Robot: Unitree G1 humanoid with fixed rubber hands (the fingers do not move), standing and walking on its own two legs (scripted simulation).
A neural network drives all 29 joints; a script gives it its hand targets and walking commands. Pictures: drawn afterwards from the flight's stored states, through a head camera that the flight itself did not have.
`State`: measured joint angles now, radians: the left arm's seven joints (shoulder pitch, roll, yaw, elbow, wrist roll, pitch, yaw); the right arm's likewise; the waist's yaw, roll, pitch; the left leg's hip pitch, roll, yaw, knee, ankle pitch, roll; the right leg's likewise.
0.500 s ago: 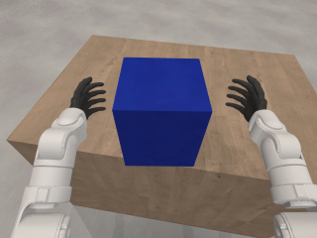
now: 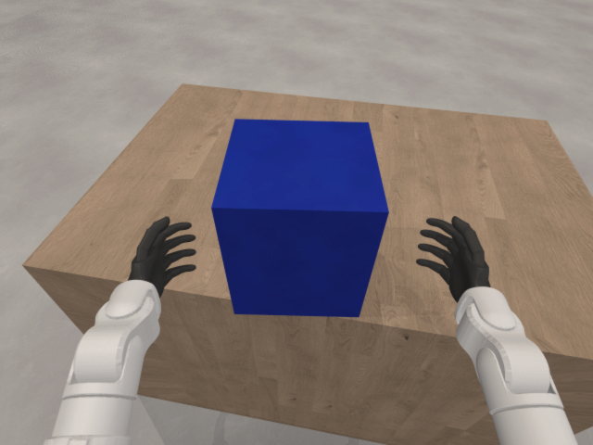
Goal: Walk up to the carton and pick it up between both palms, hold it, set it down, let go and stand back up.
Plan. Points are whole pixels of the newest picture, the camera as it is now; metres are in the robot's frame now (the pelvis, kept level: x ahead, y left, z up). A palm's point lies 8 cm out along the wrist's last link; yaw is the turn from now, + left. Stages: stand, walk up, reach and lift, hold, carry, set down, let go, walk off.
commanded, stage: set down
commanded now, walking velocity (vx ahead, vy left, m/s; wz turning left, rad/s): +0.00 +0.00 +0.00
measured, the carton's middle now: (299, 221) +0.45 +0.02 +0.05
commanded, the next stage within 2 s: let go in 1.72 s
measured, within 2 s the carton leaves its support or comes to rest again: neither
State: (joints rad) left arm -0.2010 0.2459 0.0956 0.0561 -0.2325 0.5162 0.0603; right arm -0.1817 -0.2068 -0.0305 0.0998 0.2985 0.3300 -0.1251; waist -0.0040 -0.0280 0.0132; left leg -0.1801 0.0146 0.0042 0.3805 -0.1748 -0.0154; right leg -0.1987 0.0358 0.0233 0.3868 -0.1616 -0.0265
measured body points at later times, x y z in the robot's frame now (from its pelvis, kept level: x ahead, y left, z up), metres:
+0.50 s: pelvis +0.02 +0.00 +0.00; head +0.02 +0.01 +0.45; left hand +0.27 +0.21 +0.03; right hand +0.27 -0.20 +0.03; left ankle +0.02 +0.13 -0.74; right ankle +0.03 -0.10 -0.74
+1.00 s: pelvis +0.04 +0.02 +0.00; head +0.04 +0.02 +0.45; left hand +0.23 +0.23 -0.02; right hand +0.23 -0.19 -0.02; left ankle +0.02 +0.13 -0.74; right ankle +0.03 -0.10 -0.74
